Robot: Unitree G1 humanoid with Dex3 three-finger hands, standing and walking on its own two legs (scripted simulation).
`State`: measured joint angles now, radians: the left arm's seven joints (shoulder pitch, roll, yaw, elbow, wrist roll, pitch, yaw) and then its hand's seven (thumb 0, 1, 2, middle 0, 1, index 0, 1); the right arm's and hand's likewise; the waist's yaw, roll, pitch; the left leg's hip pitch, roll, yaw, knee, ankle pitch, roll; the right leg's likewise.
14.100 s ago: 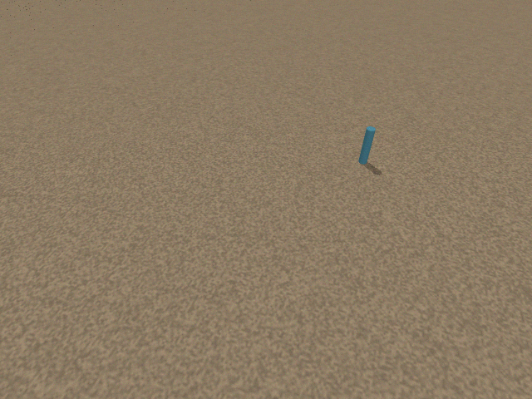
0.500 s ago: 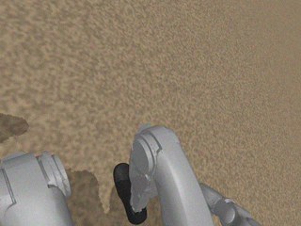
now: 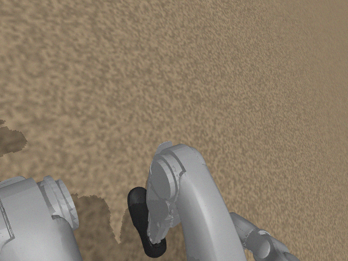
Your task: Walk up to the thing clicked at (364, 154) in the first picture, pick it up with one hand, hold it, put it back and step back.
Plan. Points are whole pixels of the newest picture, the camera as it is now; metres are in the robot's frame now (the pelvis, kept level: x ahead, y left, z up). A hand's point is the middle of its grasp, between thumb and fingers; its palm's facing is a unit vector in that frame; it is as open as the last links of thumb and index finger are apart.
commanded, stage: settle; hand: left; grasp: from the side
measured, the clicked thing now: out of the picture +0.46 +0.31 -0.17
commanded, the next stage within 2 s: lift in 1.86 s
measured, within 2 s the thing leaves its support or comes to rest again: leaves its support in 0.12 s
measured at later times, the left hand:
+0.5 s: hand out of the picture +0.44 +0.32 -0.08, palm faces +0.34 -0.94 -0.03, open 6.8 cm
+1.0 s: hand out of the picture +0.44 +0.33 +0.01, palm faces +0.36 -0.93 -0.05, open 6.8 cm
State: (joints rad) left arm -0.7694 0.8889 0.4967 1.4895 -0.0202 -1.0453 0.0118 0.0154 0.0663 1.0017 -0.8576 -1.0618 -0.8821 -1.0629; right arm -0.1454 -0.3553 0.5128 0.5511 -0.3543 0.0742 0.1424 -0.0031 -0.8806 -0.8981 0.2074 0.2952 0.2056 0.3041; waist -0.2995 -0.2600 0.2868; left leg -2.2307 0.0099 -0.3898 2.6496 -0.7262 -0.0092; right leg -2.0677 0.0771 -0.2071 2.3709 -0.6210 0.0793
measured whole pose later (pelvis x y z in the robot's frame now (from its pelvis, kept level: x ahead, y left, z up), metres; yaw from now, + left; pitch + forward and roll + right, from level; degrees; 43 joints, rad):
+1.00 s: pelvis +0.02 -0.02 +0.05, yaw +8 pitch +30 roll -10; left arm -0.68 0.57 0.44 0.96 -0.11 -0.61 -0.17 0.02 0.02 1.07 -0.90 -1.03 -0.92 -1.04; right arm 0.08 -0.29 0.15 0.62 -0.11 0.09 0.09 0.00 -0.88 -0.90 0.21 0.30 0.20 0.30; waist -0.17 -0.03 -0.05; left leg -2.24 0.01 -0.19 2.41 -0.70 -0.02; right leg -2.14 -0.01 -0.07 2.29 -0.68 0.06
